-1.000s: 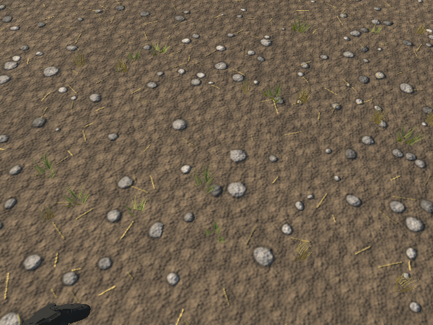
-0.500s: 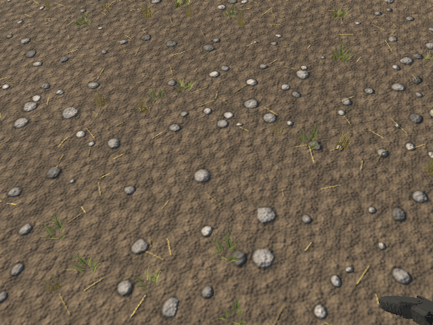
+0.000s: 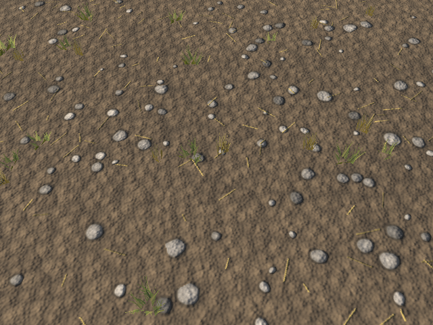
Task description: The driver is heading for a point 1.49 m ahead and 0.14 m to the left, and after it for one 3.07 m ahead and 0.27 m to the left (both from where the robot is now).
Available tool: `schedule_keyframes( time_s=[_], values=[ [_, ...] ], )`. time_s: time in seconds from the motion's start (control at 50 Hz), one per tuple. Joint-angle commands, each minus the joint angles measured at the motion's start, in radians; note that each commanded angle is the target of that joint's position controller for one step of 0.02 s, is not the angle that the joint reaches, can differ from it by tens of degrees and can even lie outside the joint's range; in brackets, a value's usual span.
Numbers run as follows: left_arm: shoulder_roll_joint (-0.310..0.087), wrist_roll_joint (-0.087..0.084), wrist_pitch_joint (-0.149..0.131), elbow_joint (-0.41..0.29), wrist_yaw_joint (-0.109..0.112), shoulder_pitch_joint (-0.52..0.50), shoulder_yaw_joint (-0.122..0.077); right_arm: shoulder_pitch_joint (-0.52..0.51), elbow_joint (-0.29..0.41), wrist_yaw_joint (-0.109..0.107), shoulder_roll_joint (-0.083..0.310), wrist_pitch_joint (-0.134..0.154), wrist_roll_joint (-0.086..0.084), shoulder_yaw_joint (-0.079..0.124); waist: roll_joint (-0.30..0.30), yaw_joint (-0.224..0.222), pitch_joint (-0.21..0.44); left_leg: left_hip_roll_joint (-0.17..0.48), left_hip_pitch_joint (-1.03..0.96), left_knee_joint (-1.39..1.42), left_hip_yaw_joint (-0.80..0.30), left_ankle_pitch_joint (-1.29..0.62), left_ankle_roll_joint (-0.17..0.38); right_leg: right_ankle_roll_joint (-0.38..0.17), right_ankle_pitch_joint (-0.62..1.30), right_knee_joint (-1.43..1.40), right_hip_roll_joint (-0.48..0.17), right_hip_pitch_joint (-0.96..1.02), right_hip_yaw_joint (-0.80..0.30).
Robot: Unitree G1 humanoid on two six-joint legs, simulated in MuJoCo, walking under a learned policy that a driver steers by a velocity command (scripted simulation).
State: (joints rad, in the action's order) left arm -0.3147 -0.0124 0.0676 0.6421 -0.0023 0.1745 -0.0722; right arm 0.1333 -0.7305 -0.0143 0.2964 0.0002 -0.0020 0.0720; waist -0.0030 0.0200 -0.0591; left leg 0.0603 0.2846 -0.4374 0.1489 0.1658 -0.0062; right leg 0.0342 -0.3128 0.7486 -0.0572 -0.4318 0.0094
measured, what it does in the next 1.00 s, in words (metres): steps on the spot: right foot, then left foot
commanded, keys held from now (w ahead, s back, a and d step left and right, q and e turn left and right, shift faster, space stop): no key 0.64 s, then w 0.04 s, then no key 0.32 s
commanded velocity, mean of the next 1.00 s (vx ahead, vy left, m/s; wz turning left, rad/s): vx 0.03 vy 0.00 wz -0.12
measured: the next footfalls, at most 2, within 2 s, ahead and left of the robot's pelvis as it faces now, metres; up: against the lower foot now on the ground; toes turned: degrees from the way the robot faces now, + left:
right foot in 0.04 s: +0.06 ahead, -0.12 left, +0.00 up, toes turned -3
left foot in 0.42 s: +0.06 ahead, +0.12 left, +0.00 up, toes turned -5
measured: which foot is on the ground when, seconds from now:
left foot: down 0.00-0.04, up 0.06-0.40, down 0.42-1.00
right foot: up 0.00-0.02, down 0.04-1.00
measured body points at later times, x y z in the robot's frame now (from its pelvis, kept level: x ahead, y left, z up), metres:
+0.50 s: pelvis +0.02 -0.02 +0.00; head +0.03 -0.02 +0.45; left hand +0.20 +0.21 -0.11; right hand +0.11 -0.30 -0.12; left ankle +0.02 +0.12 -0.74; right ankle +0.02 -0.12 -0.74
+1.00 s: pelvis +0.04 -0.01 +0.00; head +0.04 -0.01 +0.45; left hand +0.15 +0.24 -0.14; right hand +0.09 -0.27 -0.14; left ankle +0.02 +0.12 -0.74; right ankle +0.02 -0.12 -0.74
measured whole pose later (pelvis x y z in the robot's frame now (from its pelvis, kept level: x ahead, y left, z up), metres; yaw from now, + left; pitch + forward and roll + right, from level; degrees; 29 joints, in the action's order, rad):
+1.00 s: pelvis +0.04 -0.01 +0.00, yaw -5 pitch -2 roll +0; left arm -0.23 0.00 0.00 0.93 0.02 0.19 -0.04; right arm 0.18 -0.97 -0.03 0.23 0.01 0.00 0.02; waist 0.00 0.00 -0.04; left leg 0.01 0.16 -0.51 0.00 0.32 -0.01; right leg -0.01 -0.28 0.52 0.02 -0.21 -0.03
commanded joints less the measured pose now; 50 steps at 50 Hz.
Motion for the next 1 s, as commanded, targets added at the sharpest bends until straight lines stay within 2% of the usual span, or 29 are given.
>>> schedule_keyframes(
  time_s=[0.02, 0.04, 0.06, 0.08, 0.1, 0.12, 0.14, 0.16, 0.2, 0.24, 0.28, 0.34, 0.38, 0.4, 0.42, 0.44, 0.46, 0.48, 0.5, 0.56, 0.64, 0.66, 0.68, 0.7, 0.74, 0.78, 0.82, 1.0],
  values=[
    [-0.087, 0.007, -0.009, -0.049, -0.009, 0.087, -0.032, -0.043, 0.049, 0.000, 0.159, 0.007, -0.026, 0.039, 0.122, -0.055, 0.155, 0.222, -0.065, 0.028, -0.147, -0.141, 0.155, -0.061, 0.110, -0.227, 0.049, 0.202, 0.044],
    [-0.121, 0.012, -0.012, -0.043, -0.002, 0.116, -0.043, 0.012, 0.022, 0.003, 0.122, 0.005, -0.022, 0.029, 0.046, -0.056, 0.153, 0.172, 0.015, -0.073, -0.091, -0.044, 0.080, -0.098, 0.242, -0.332, 0.025, 0.314, -0.022],
    [-0.226, 0.018, -0.014, -0.065, 0.017, 0.125, -0.061, 0.043, 0.042, 0.015, 0.045, 0.008, 0.030, 0.002, -0.260, -0.010, 0.174, 0.044, 0.237, -0.373, 0.020, 0.330, -0.032, -0.195, 0.587, -0.370, -0.244, 0.464, -0.362],
    [-0.244, 0.044, -0.028, -0.090, 0.014, 0.099, -0.057, -0.027, 0.070, 0.003, 0.085, 0.006, 0.027, 0.014, -0.290, -0.061, 0.162, -0.042, 0.358, -0.573, -0.087, 0.514, -0.064, -0.370, 0.627, -0.401, -0.364, 0.359, -0.477],
    [-0.198, 0.052, -0.046, -0.082, 0.008, 0.096, -0.044, -0.064, 0.064, -0.005, 0.132, 0.000, 0.007, 0.029, -0.184, -0.083, 0.160, -0.018, 0.348, -0.670, -0.155, 0.466, -0.058, -0.363, 0.561, -0.412, -0.303, 0.318, -0.401],
    [-0.169, 0.043, -0.059, -0.072, 0.006, 0.049, -0.035, -0.046, 0.052, -0.009, 0.129, -0.007, -0.005, 0.033, -0.153, -0.051, 0.143, -0.009, 0.347, -0.683, -0.174, 0.391, -0.049, -0.308, 0.509, -0.406, -0.243, 0.305, -0.323],
    [-0.143, 0.031, -0.064, -0.074, 0.008, 0.004, -0.027, -0.019, 0.024, -0.016, 0.122, -0.014, 0.000, 0.035, -0.120, -0.032, 0.147, 0.000, 0.341, -0.671, -0.182, 0.330, -0.052, -0.262, 0.462, -0.401, -0.203, 0.310, -0.279],
    [-0.124, 0.021, -0.065, -0.073, 0.010, -0.031, -0.016, -0.003, 0.013, -0.020, 0.125, -0.020, 0.008, 0.037, -0.128, -0.017, 0.142, -0.002, 0.313, -0.679, -0.179, 0.277, -0.062, -0.250, 0.507, -0.399, -0.186, 0.287, -0.246],
    [-0.086, 0.028, -0.068, -0.068, 0.016, -0.048, 0.001, 0.027, 0.000, -0.017, 0.107, -0.021, 0.002, 0.033, -0.128, 0.002, 0.163, -0.012, 0.239, -0.665, -0.177, 0.213, -0.076, -0.253, 0.561, -0.398, -0.160, 0.268, -0.203],
    [-0.076, 0.028, -0.069, -0.058, 0.019, -0.054, 0.004, 0.019, -0.003, -0.015, 0.081, -0.021, -0.003, 0.022, -0.127, -0.004, 0.159, -0.003, 0.208, -0.527, -0.180, 0.186, -0.080, -0.247, 0.517, -0.395, -0.145, 0.289, -0.189],
    [-0.085, 0.027, -0.066, -0.043, 0.020, -0.045, 0.001, -0.009, 0.002, -0.011, 0.063, -0.021, 0.000, 0.009, -0.132, -0.027, 0.149, -0.001, 0.149, -0.395, -0.177, 0.198, -0.078, -0.252, 0.459, -0.394, -0.148, 0.290, -0.204],
    [-0.095, 0.028, -0.061, -0.014, 0.013, -0.036, -0.001, -0.009, -0.001, -0.008, 0.079, -0.021, -0.004, 0.008, -0.140, -0.045, 0.129, -0.011, 0.069, -0.262, -0.165, 0.222, -0.070, -0.272, 0.386, -0.397, -0.163, 0.268, -0.251],
    [-0.076, 0.018, -0.061, 0.003, 0.009, -0.056, 0.008, 0.022, -0.018, -0.005, 0.071, -0.017, -0.003, 0.005, -0.126, -0.020, 0.115, -0.020, -0.007, -0.105, -0.155, 0.138, -0.055, -0.253, 0.341, -0.381, -0.145, 0.245, -0.260],
    [-0.062, 0.012, -0.062, 0.017, 0.007, -0.056, 0.014, 0.048, -0.031, -0.002, 0.062, -0.011, 0.005, 0.000, -0.106, 0.003, 0.109, -0.022, -0.084, 0.034, -0.152, -0.002, -0.039, -0.222, 0.310, -0.371, -0.124, 0.218, -0.248],
    [-0.046, 0.016, -0.070, 0.031, 0.006, -0.026, 0.020, 0.059, -0.036, -0.001, 0.083, -0.006, 0.019, 0.000, -0.070, -0.003, 0.124, 0.013, -0.169, 0.067, -0.199, -0.131, -0.021, -0.174, 0.254, -0.365, -0.094, 0.184, -0.238],
    [-0.037, 0.034, -0.080, 0.035, 0.001, 0.001, 0.022, 0.066, -0.034, -0.005, 0.141, -0.005, 0.025, 0.009, 0.022, -0.039, 0.139, 0.084, -0.221, 0.029, -0.257, -0.291, 0.009, -0.130, 0.167, -0.326, -0.035, 0.149, -0.187],
    [-0.032, 0.036, -0.085, 0.041, -0.003, 0.025, 0.020, 0.037, -0.054, -0.002, 0.158, -0.005, 0.010, 0.017, 0.130, -0.077, 0.131, 0.079, -0.146, -0.001, -0.244, -0.151, 0.050, -0.093, 0.103, -0.343, 0.029, 0.175, -0.114],
    [-0.053, 0.041, -0.083, 0.048, -0.001, -0.032, 0.019, 0.013, -0.045, 0.005, 0.100, 0.000, 0.007, 0.006, 0.106, -0.035, 0.108, 0.055, -0.074, 0.027, -0.241, -0.022, 0.052, -0.069, 0.098, -0.321, 0.041, 0.223, -0.096],
    [-0.058, 0.034, -0.078, 0.046, 0.003, -0.064, 0.013, 0.007, -0.050, 0.005, 0.078, 0.006, 0.016, -0.002, 0.091, -0.027, 0.095, 0.046, -0.047, 0.041, -0.235, 0.022, 0.037, -0.072, 0.108, -0.309, 0.038, 0.233, -0.095],
    [-0.039, 0.031, -0.059, 0.062, 0.013, -0.055, 0.013, 0.016, -0.070, 0.002, 0.072, 0.024, 0.017, -0.009, 0.078, -0.026, 0.075, 0.029, -0.042, 0.037, -0.217, 0.014, 0.013, -0.086, 0.156, -0.311, 0.029, 0.231, -0.107],
    [-0.028, 0.027, -0.061, 0.099, 0.018, -0.038, 0.011, 0.030, -0.096, -0.008, 0.071, 0.023, 0.013, -0.015, 0.035, -0.018, 0.064, 0.019, -0.050, 0.031, -0.210, 0.024, 0.013, -0.079, 0.167, -0.318, 0.029, 0.226, -0.105],
    [-0.026, 0.025, -0.060, 0.115, 0.020, -0.022, 0.010, 0.047, -0.108, -0.011, 0.070, 0.021, 0.012, -0.016, 0.029, -0.015, 0.080, 0.009, -0.057, 0.036, -0.203, 0.122, 0.019, -0.079, 0.071, -0.317, 0.043, 0.228, -0.091],
    [-0.035, 0.020, -0.059, 0.125, 0.023, -0.014, 0.004, 0.056, -0.115, -0.014, 0.083, 0.017, 0.006, -0.012, 0.029, -0.013, 0.062, -0.001, -0.040, 0.036, -0.202, 0.264, 0.035, -0.084, -0.083, -0.302, 0.063, 0.201, -0.074],
    [-0.026, 0.019, -0.059, 0.125, 0.026, -0.027, 0.007, 0.038, -0.112, -0.017, 0.078, 0.016, 0.005, -0.015, 0.032, -0.016, 0.012, 0.006, -0.004, 0.046, -0.217, 0.308, 0.046, -0.085, -0.119, -0.300, 0.066, 0.160, -0.073],
    [-0.009, 0.025, -0.070, 0.135, 0.030, -0.025, 0.012, 0.018, -0.110, -0.021, 0.055, 0.024, 0.011, -0.026, 0.027, -0.021, -0.018, 0.012, 0.022, 0.046, -0.226, 0.226, 0.047, -0.080, -0.009, -0.303, 0.056, 0.159, -0.082],
    [-0.020, 0.028, -0.081, 0.158, 0.028, -0.006, 0.009, 0.039, -0.128, -0.018, 0.056, 0.035, 0.015, -0.026, 0.000, -0.016, 0.031, -0.003, -0.018, 0.008, -0.200, 0.064, 0.027, -0.075, 0.173, -0.289, 0.043, 0.207, -0.089],
    [-0.025, 0.022, -0.086, 0.178, 0.025, 0.004, 0.009, 0.054, -0.148, -0.015, 0.060, 0.036, 0.010, -0.026, -0.010, -0.013, 0.074, -0.011, -0.063, -0.014, -0.188, -0.039, 0.016, -0.075, 0.271, -0.278, 0.035, 0.237, -0.092],
    [-0.027, 0.013, -0.073, 0.264, 0.032, 0.009, 0.012, 0.060, -0.219, -0.017, 0.049, 0.013, 0.005, -0.030, 0.003, -0.015, 0.066, -0.022, -0.098, 0.006, -0.178, -0.101, 0.012, -0.076, 0.338, -0.293, 0.031, 0.278, -0.086]
  ],
)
